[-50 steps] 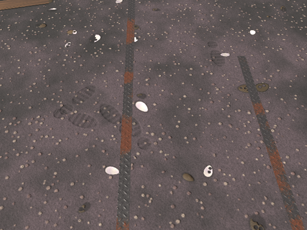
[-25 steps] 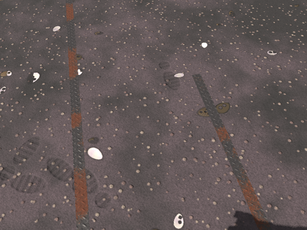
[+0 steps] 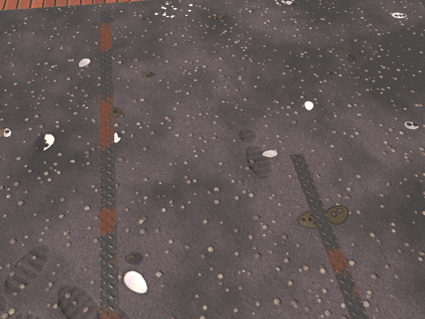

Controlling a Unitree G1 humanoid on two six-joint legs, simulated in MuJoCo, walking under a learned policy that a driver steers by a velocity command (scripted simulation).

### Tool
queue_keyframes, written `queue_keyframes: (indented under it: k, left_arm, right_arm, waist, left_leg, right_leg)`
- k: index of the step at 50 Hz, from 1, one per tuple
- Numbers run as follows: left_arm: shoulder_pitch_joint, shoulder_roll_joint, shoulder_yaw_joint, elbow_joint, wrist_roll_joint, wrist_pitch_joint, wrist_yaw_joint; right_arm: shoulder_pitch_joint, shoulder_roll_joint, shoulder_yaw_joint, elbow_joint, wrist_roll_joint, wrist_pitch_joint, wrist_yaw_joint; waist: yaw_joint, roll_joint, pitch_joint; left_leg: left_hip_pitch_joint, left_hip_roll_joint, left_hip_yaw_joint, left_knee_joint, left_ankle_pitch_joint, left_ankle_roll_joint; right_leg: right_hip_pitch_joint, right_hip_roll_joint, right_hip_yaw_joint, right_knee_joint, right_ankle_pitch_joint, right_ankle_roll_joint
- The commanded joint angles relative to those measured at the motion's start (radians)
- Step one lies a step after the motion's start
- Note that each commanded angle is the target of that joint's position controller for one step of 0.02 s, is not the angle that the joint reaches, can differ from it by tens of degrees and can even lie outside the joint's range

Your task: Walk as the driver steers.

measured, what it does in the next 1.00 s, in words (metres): walks ahead: right foot, then left foot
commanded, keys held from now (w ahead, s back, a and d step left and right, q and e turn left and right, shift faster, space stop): w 0.16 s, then no key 0.34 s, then q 0.50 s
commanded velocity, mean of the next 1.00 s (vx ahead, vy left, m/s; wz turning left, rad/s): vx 0.20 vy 0.00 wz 0.17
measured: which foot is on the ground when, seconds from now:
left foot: down 0.00-0.44, up 0.46-0.80, down 0.82-1.00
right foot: up 0.00-0.38, down 0.40-0.82, up 0.84-1.00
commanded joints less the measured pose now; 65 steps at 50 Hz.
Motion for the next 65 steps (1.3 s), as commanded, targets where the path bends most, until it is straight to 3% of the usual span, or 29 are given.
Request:
queue_keyframes:
  k: [1, 3, 5, 9, 13, 17, 19, 20, 21, 22, 23, 24, 25, 26, 28, 30, 35, 38, 40, 41, 42, 43, 44, 46, 47, 50, 58, 63, 65]
  left_arm:
    - [-0.081, 0.123, 0.024, -0.111, 0.0, -0.039, 0.004]
    - [-0.043, 0.095, 0.029, -0.099, 0.011, -0.014, 0.01]
    - [-0.027, 0.067, 0.025, -0.094, 0.014, 0.004, 0.013]
    - [-0.153, 0.056, 0.023, -0.133, 0.026, 0.005, 0.015]
    - [-0.266, 0.012, 0.006, -0.151, 0.027, -0.009, -0.001]
    - [-0.317, 0.036, 0.01, -0.17, 0.027, -0.016, -0.021]
    - [-0.253, 0.071, 0.022, -0.154, 0.037, -0.024, -0.026]
    - [-0.17, 0.096, 0.034, -0.122, 0.045, -0.028, -0.022]
    - [-0.089, 0.161, 0.049, -0.104, 0.057, -0.031, -0.014]
    - [-0.048, 0.192, 0.049, -0.099, 0.072, -0.019, -0.006]
    - [-0.022, 0.101, 0.026, -0.089, 0.05, -0.003, -0.007]
    - [-0.056, 0.081, 0.017, -0.092, 0.032, 0.008, -0.014]
    - [-0.138, 0.072, 0.013, -0.103, 0.03, 0.015, -0.013]
    - [-0.216, 0.06, 0.006, -0.112, 0.035, 0.017, -0.011]
    - [-0.31, 0.073, 0.012, -0.111, 0.057, 0.021, -0.004]
    - [-0.324, 0.1, 0.023, -0.106, 0.06, 0.025, 0.008]
    - [-0.305, 0.13, 0.039, -0.083, 0.036, 0.054, 0.047]
    - [-0.33, 0.135, 0.044, -0.075, 0.022, 0.073, 0.056]
    - [-0.347, 0.124, 0.045, -0.067, 0.001, 0.086, 0.056]
    - [-0.305, 0.092, 0.041, -0.048, -0.004, 0.093, 0.053]
    - [-0.275, 0.034, 0.03, -0.063, 0.026, 0.096, 0.047]
    - [-0.407, 0.058, 0.038, -0.113, 0.033, 0.089, 0.053]
    - [-0.415, 0.081, 0.046, -0.116, 0.024, 0.087, 0.055]
    - [-0.354, 0.111, 0.063, -0.071, 0.033, 0.089, 0.063]
    - [-0.349, 0.114, 0.066, -0.065, 0.038, 0.089, 0.066]
    - [-0.351, 0.085, 0.062, -0.068, 0.022, 0.079, 0.063]
    - [-0.392, 0.084, 0.05, -0.078, 0.011, 0.06, 0.044]
    - [-0.334, 0.109, 0.053, -0.07, 0.005, 0.039, 0.023]
    - [-0.266, 0.118, 0.058, -0.053, 0.005, 0.03, 0.012]
  right_arm:
    - [0.139, -0.12, -0.031, -0.009, -0.002, 0.001, -0.006]
    - [0.1, -0.089, -0.022, -0.01, -0.017, -0.008, -0.002]
    - [0.117, -0.107, -0.027, 0.007, -0.012, -0.019, -0.004]
    - [0.17, -0.137, -0.033, 0.038, -0.009, -0.01, -0.027]
    - [0.217, -0.147, -0.028, 0.064, -0.006, 0.009, -0.043]
    - [0.235, -0.149, -0.026, 0.091, 0.0, 0.036, -0.051]
    - [0.196, -0.159, -0.031, 0.092, 0.006, 0.045, -0.056]
    - [0.182, -0.151, -0.028, 0.089, 0.007, 0.048, -0.057]
    - [0.213, -0.124, -0.018, 0.081, -0.011, 0.043, -0.057]
    - [0.359, -0.033, 0.011, 0.1, -0.027, 0.032, -0.047]
    - [0.394, -0.037, 0.017, 0.13, -0.01, 0.036, -0.039]
    - [0.331, -0.12, -0.005, 0.121, 0.01, 0.049, -0.037]
    - [0.248, -0.122, -0.011, 0.102, 0.019, 0.067, -0.046]
    - [0.214, -0.107, -0.012, 0.098, 0.015, 0.089, -0.055]
    - [0.229, -0.083, -0.013, 0.106, 0.005, 0.127, -0.076]
    - [0.246, -0.08, -0.017, 0.109, -0.001, 0.138, -0.088]
    - [0.169, -0.094, -0.034, 0.054, 0.002, 0.145, -0.083]
    - [0.18, -0.086, -0.042, 0.045, 0.002, 0.143, -0.071]
    - [0.237, -0.088, -0.051, 0.06, -0.006, 0.143, -0.058]
    - [0.251, -0.119, -0.06, 0.052, -0.016, 0.141, -0.056]
    - [0.236, -0.231, -0.082, 0.016, -0.017, 0.141, -0.07]
    - [0.25, -0.266, -0.081, -0.002, -0.047, 0.12, -0.063]
    - [0.207, -0.24, -0.077, -0.015, -0.056, 0.095, -0.063]
    - [0.109, -0.197, -0.072, -0.043, -0.013, 0.076, -0.068]
    - [0.095, -0.179, -0.066, -0.051, 0.001, 0.076, -0.072]
    - [0.157, -0.153, -0.06, -0.048, 0.001, 0.082, -0.083]
    - [0.145, -0.207, -0.086, -0.088, 0.003, 0.111, -0.094]
    - [0.079, -0.207, -0.086, -0.122, 0.009, 0.125, -0.086]
    - [0.035, -0.202, -0.082, -0.139, 0.022, 0.134, -0.09]
  waist:
    - [-0.072, 0.065, -0.101]
    - [-0.017, 0.103, -0.071]
    - [-0.002, 0.097, -0.058]
    - [-0.023, 0.066, -0.011]
    - [-0.066, 0.077, -0.018]
    - [-0.076, 0.097, -0.029]
    - [-0.027, 0.102, -0.063]
    - [0.012, 0.082, -0.106]
    - [0.023, 0.009, -0.203]
    - [-0.026, -0.179, -0.343]
    - [-0.003, -0.225, -0.444]
    - [0.009, -0.141, -0.377]
    - [-0.005, -0.079, -0.263]
    - [-0.026, -0.053, -0.177]
    - [-0.072, -0.117, -0.115]
    - [-0.074, -0.141, -0.116]
    - [-0.038, -0.112, -0.125]
    - [-0.056, -0.105, -0.115]
    - [-0.091, -0.082, -0.103]
    - [-0.088, 0.018, -0.067]
    - [-0.034, 0.297, -0.029]
    - [-0.09, 0.312, -0.01]
    - [-0.061, 0.223, -0.012]
    - [-0.017, 0.123, -0.039]
    - [-0.014, 0.116, -0.055]
    - [-0.025, 0.123, -0.108]
    - [-0.057, 0.168, -0.094]
    - [-0.04, 0.183, -0.121]
    - [0.003, 0.174, -0.127]
  left_leg:
    - [0.442, 0.295, -0.438, -0.321, -0.045, 0.177]
    - [0.299, 0.239, -0.329, -0.382, 0.052, 0.161]
    - [0.259, 0.227, -0.263, -0.419, 0.143, 0.178]
    - [0.299, 0.211, -0.171, -0.434, 0.337, 0.166]
    - [0.3, 0.155, -0.053, -0.379, 0.535, 0.111]
    - [0.415, 0.203, -0.093, -0.286, 0.536, 0.103]
    - [0.45, 0.21, -0.117, -0.191, 0.55, 0.078]
    - [0.446, 0.167, -0.102, -0.092, 0.57, 0.052]
    - [0.363, 0.102, -0.067, 0.073, 0.424, 0.007]
    - [0.082, 0.007, -0.051, 0.355, -0.083, -0.055]
    - [0.002, -0.02, -0.115, 0.51, -0.535, -0.086]
    - [-0.034, 0.019, -0.151, 0.567, -0.543, -0.089]
    - [-0.072, 0.048, -0.13, 0.565, -0.497, -0.094]
    - [-0.06, 0.076, -0.127, 0.511, -0.455, -0.103]
    - [0.09, 0.089, -0.101, 0.378, -0.351, -0.118]
    - [0.149, 0.066, -0.061, 0.333, -0.291, -0.116]
    - [0.099, 0.08, -0.039, 0.303, -0.244, -0.087]
    - [0.152, 0.066, -0.006, 0.184, -0.201, -0.06]
    - [0.245, 0.031, 0.019, -0.001, -0.092, -0.013]
    - [0.278, 0.081, -0.096, -0.156, -0.024, 0.034]
    - [0.334, 0.319, -0.461, -0.26, 0.177, 0.144]
    - [0.24, 0.394, -0.611, -0.335, 0.184, 0.262]
    - [0.244, 0.345, -0.537, -0.328, 0.161, 0.241]
    - [0.287, 0.263, -0.412, -0.283, 0.17, 0.139]
    - [0.301, 0.247, -0.386, -0.272, 0.222, 0.127]
    - [0.39, 0.223, -0.364, -0.243, 0.352, 0.139]
    - [0.371, 0.197, -0.449, -0.229, 0.251, 0.155]
    - [0.363, 0.182, -0.535, -0.178, 0.387, 0.148]
    - [0.339, 0.141, -0.539, -0.135, 0.362, 0.105]
  right_leg:
    - [-0.474, -0.104, 0.026, 0.179, 0.119, -0.021]
    - [-0.358, -0.143, 0.03, 0.099, 0.197, -0.017]
    - [-0.347, -0.15, 0.016, 0.051, 0.233, -0.001]
    - [-0.443, -0.149, -0.001, -0.158, 0.41, 0.032]
    - [-0.305, -0.077, -0.066, -0.426, 0.584, 0.032]
    - [-0.28, -0.046, -0.048, -0.539, 0.55, 0.004]
    - [-0.196, -0.029, -0.045, -0.604, 0.518, -0.028]
    - [-0.075, -0.01, -0.063, -0.67, 0.613, -0.049]
    - [0.129, -0.108, 0.017, -0.622, 1.019, -0.091]
    - [0.478, -0.336, 0.245, -0.541, 1.327, -0.254]
    - [0.516, -0.414, 0.372, -0.576, 1.257, -0.335]
    - [0.401, -0.37, 0.344, -0.635, 0.978, -0.302]
    - [0.276, -0.326, 0.293, -0.684, 0.76, -0.255]
    - [0.135, -0.305, 0.241, -0.74, 0.594, -0.227]
    - [-0.088, -0.242, 0.136, -0.826, 0.384, -0.183]
    - [-0.135, -0.231, 0.07, -0.839, 0.361, -0.192]
    - [-0.058, -0.301, 0.057, -0.847, 0.287, -0.213]
    - [-0.04, -0.298, 0.009, -0.812, 0.284, -0.184]
    - [-0.062, -0.258, -0.054, -0.722, 0.247, -0.121]
    - [-0.119, -0.197, -0.125, -0.569, 0.179, -0.043]
    - [-0.339, -0.041, -0.232, -0.263, -0.05, 0.065]
    - [-0.416, 0.04, -0.076, -0.094, -0.185, 0.061]
    - [-0.427, 0.014, -0.008, 0.005, -0.118, 0.049]
    - [-0.436, -0.012, 0.015, 0.022, 0.027, 0.045]
    - [-0.426, -0.013, 0.016, 0.03, 0.072, 0.053]
    - [-0.417, 0.004, 0.021, 0.013, 0.136, 0.073]
    - [-0.285, 0.027, 0.034, -0.309, 0.138, 0.11]
    - [-0.153, 0.044, 0.04, -0.465, 0.12, 0.093]
    - [-0.035, 0.042, 0.021, -0.661, 0.251, 0.072]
